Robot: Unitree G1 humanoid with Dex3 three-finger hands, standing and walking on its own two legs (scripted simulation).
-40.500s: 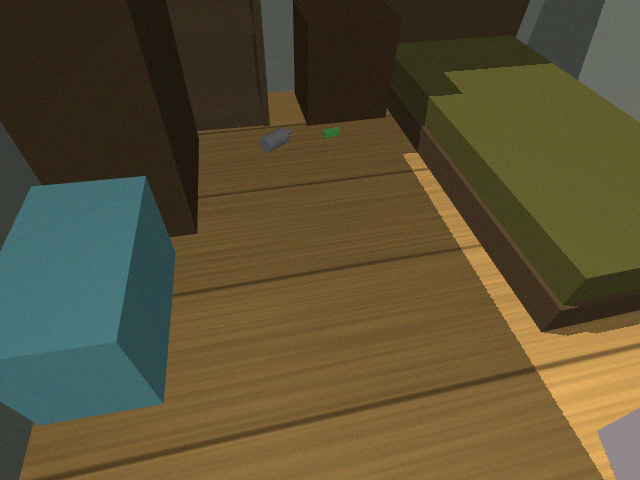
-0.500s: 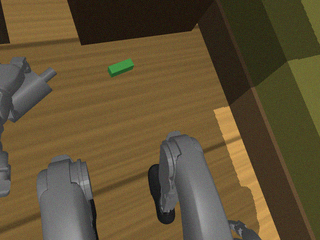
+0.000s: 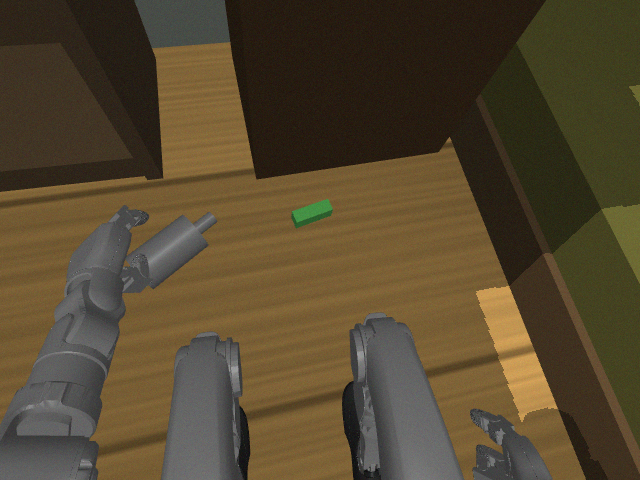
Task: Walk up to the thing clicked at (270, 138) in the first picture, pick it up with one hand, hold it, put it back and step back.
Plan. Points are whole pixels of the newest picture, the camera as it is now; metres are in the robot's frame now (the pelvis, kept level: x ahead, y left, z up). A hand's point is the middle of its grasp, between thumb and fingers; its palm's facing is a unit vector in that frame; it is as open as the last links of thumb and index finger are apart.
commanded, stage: home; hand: left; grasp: from above
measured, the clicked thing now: (177, 244) +0.54 +0.24 -0.40
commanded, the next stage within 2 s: none
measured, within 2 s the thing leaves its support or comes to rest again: neither
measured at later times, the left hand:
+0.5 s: hand (74, 356) +0.27 +0.19 +0.09, palm faces +0.08 -0.97 -0.23, open 7.4 cm
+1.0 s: hand out of the picture +0.23 +0.20 +0.22, palm faces +0.14 -0.97 -0.20, open 7.5 cm
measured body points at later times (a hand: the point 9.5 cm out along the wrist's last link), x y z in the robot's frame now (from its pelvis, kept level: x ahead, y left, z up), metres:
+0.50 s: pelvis +0.03 -0.01 +0.18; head +0.13 +0.02 +0.62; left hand +0.27 +0.24 +0.10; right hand +0.23 -0.23 +0.09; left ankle +0.07 +0.12 -0.41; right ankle +0.09 -0.14 -0.41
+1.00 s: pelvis +0.08 +0.00 +0.27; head +0.10 +0.01 +0.72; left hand +0.22 +0.25 +0.24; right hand +0.27 -0.23 +0.21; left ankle +0.07 +0.12 -0.41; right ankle +0.09 -0.14 -0.41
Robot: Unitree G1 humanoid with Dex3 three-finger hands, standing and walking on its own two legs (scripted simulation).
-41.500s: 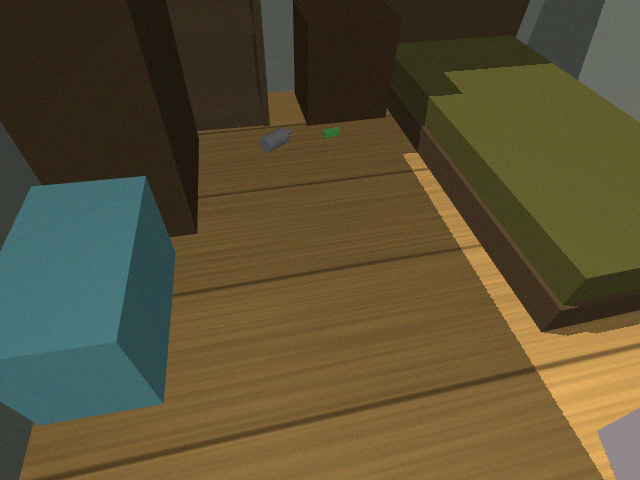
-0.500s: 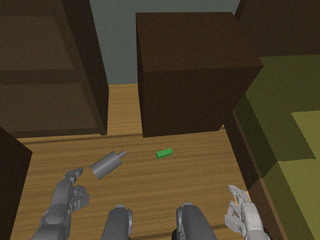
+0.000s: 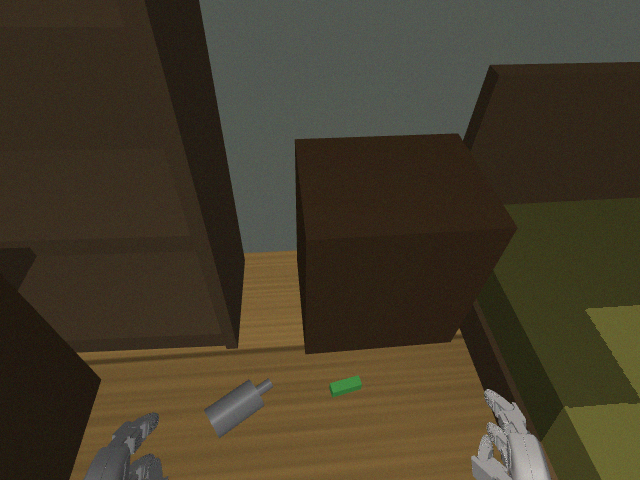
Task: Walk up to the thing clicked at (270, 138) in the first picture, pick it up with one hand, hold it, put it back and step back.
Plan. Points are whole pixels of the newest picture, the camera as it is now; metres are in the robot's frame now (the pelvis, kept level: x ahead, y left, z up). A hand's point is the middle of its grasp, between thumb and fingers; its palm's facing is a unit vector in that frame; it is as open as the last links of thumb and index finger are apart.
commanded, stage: home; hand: left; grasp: from above
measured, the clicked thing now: (242, 402) +0.47 +0.20 -0.67
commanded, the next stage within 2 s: stand in 1.88 s
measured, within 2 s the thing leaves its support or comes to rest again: neither
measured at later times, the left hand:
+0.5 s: hand out of the picture +0.16 +0.18 -0.05, palm faces +0.05 -0.98 -0.20, open 8.5 cm
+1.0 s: hand out of the picture +0.16 +0.18 -0.05, palm faces +0.05 -0.98 -0.20, open 7.5 cm
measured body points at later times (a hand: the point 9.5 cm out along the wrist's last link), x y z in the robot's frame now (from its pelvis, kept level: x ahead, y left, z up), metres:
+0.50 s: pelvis +0.00 +0.00 +0.00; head +0.02 +0.01 +0.45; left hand +0.16 +0.24 -0.03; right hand +0.16 -0.24 -0.07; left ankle +0.00 +0.12 -0.68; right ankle +0.00 -0.14 -0.68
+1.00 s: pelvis +0.00 +0.00 +0.00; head +0.02 +0.00 +0.45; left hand +0.15 +0.23 -0.03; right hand +0.16 -0.25 -0.06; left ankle +0.00 +0.12 -0.68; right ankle +0.00 -0.14 -0.68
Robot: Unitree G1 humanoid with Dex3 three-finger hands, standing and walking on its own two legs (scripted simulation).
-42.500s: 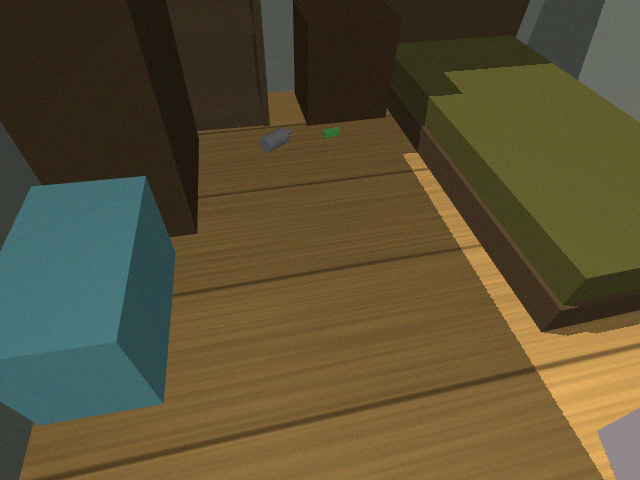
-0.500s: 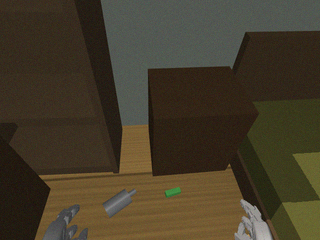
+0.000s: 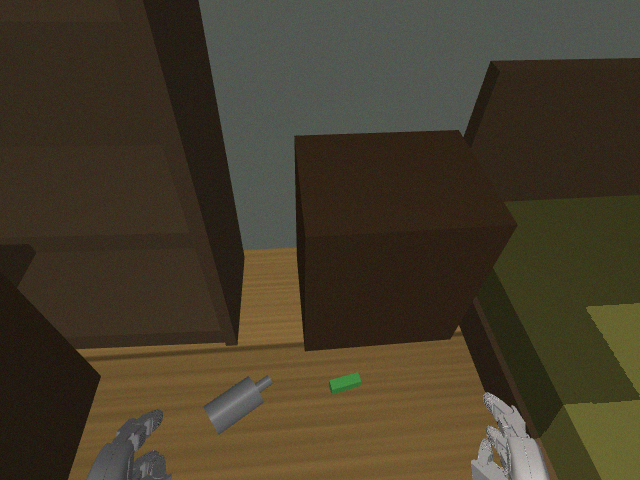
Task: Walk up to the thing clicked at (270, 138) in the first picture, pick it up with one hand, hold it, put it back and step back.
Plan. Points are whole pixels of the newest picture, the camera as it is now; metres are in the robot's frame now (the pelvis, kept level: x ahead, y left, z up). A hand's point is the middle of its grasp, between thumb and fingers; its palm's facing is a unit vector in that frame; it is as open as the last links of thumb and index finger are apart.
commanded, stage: home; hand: left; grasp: from above
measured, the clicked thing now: (241, 399) +0.48 +0.20 -0.67
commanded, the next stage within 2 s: stand in 0.88 s
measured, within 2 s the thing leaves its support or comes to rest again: neither
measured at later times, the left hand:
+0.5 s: hand out of the picture +0.16 +0.18 -0.05, palm faces +0.05 -0.98 -0.20, open 7.4 cm
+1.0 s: hand out of the picture +0.16 +0.18 -0.05, palm faces +0.03 -0.98 -0.22, open 7.4 cm
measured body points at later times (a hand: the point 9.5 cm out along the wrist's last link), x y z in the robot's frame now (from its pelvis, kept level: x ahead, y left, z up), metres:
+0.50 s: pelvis +0.00 +0.00 +0.00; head +0.02 +0.01 +0.45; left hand +0.16 +0.23 -0.03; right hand +0.16 -0.24 -0.06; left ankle +0.00 +0.12 -0.68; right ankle +0.00 -0.14 -0.68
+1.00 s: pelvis +0.00 +0.00 +0.00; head +0.02 +0.01 +0.45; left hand +0.16 +0.23 -0.03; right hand +0.16 -0.24 -0.07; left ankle +0.00 +0.12 -0.68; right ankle +0.00 -0.14 -0.68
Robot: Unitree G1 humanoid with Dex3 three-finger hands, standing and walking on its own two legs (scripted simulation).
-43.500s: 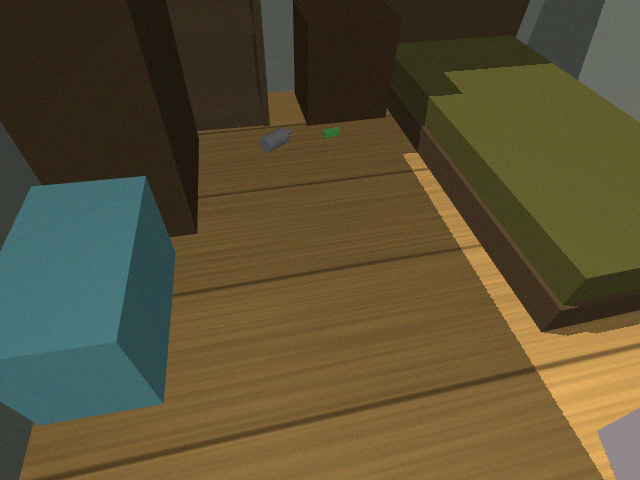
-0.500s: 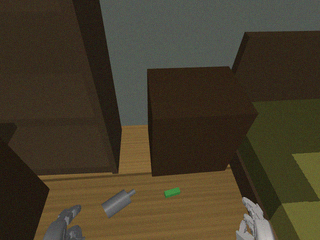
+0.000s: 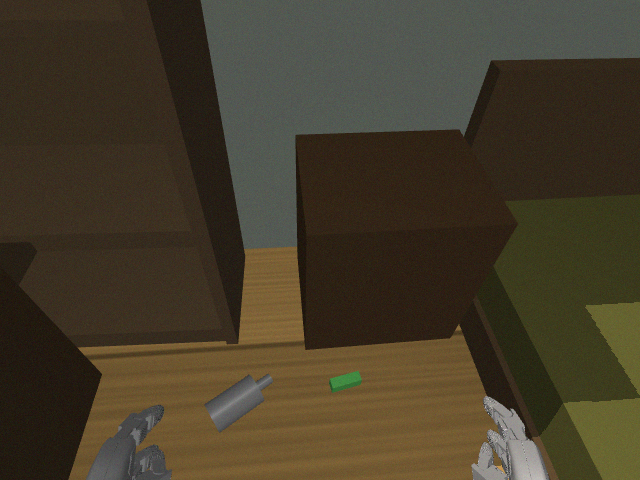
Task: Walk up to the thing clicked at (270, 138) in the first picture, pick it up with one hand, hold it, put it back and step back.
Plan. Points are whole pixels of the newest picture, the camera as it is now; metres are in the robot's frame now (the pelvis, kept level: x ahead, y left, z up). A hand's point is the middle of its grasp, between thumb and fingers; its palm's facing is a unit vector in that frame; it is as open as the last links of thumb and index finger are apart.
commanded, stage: stand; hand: left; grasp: from above
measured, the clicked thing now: (242, 397) +0.48 +0.20 -0.67
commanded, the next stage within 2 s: none
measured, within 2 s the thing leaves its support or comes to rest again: neither
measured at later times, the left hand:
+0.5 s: hand out of the picture +0.05 +0.23 -0.11, palm faces +0.03 -0.95 -0.32, open 7.4 cm
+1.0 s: hand out of the picture +0.05 +0.23 -0.10, palm faces +0.02 -0.94 -0.33, open 7.4 cm
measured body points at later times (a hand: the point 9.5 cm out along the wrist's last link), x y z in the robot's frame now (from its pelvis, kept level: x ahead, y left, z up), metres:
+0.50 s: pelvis +0.00 +0.00 +0.05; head +0.01 +0.01 +0.50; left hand +0.05 +0.28 -0.08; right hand +0.07 -0.28 -0.08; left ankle +0.00 +0.12 -0.68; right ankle +0.00 -0.14 -0.68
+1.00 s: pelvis +0.00 +0.00 +0.07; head -0.01 -0.01 +0.52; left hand +0.05 +0.28 -0.07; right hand +0.05 -0.29 -0.07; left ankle +0.00 +0.12 -0.68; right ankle +0.00 -0.14 -0.68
